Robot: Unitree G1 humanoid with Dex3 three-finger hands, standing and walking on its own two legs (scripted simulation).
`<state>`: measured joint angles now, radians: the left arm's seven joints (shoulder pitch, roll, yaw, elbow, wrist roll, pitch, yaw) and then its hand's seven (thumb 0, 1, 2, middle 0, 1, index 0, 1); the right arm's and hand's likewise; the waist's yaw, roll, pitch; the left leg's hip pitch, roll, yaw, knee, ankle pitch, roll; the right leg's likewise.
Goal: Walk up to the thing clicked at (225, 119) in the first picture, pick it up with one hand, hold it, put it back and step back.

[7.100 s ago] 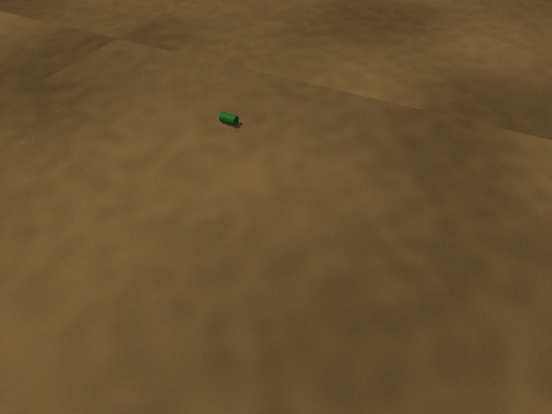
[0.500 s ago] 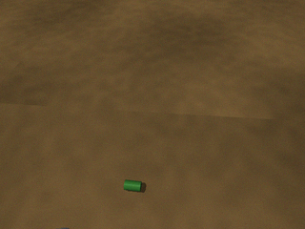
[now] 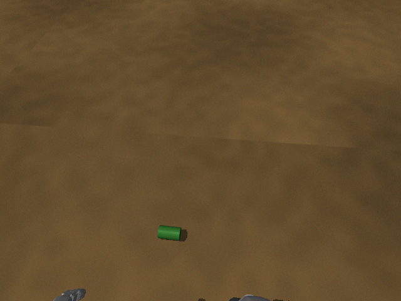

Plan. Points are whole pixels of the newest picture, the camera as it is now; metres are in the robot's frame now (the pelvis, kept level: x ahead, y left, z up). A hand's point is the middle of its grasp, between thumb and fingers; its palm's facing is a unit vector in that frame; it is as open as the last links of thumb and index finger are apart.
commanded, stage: walk up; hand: left
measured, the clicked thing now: (169, 232) +0.47 +0.19 -0.74
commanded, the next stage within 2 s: stand in 1.90 s
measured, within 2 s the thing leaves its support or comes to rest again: neither
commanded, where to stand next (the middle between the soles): +0.05 -0.06 m, yaw -2 degrees
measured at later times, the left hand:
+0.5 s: hand out of the picture +0.01 +0.21 -0.13, palm faces +0.01 -0.87 -0.48, open 7.4 cm
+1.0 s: hand out of the picture +0.04 +0.27 -0.17, palm faces -0.04 -0.93 -0.37, open 7.4 cm
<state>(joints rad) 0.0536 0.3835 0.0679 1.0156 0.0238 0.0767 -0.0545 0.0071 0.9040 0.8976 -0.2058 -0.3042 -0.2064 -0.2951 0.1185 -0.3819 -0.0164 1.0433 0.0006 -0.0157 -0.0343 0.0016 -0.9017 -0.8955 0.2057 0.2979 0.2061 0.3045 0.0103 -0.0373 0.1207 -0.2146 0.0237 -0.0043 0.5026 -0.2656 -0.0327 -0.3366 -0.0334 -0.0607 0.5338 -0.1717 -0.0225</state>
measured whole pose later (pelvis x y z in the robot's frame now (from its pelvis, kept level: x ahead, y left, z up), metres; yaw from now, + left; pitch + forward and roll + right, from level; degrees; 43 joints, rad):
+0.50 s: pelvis -0.02 -0.06 +0.00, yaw +0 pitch -2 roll +0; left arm 0.30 0.33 0.05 0.94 0.03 -0.06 0.05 0.01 0.90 0.90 -0.21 -0.31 -0.21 -0.30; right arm 0.14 -0.44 -0.08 0.91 -0.06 0.10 0.04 0.00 -0.91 -0.90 0.20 0.30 0.20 0.30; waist 0.02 0.11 0.13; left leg -0.47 0.01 -0.11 1.03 -0.37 0.01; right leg -0.20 0.01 0.00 0.56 -0.32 -0.02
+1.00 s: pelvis -0.03 +0.00 -0.01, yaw -1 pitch -3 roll -2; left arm 0.21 0.38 0.05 0.96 0.04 0.00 -0.01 0.01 0.90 0.90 -0.21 -0.30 -0.21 -0.30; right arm 0.13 -0.36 -0.03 0.93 -0.01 0.00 0.01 0.00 -0.90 -0.90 0.21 0.30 0.21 0.30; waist 0.01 0.01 0.11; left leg -0.33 0.07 -0.02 0.71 -0.32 -0.03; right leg -0.25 0.01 -0.02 0.66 -0.35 0.00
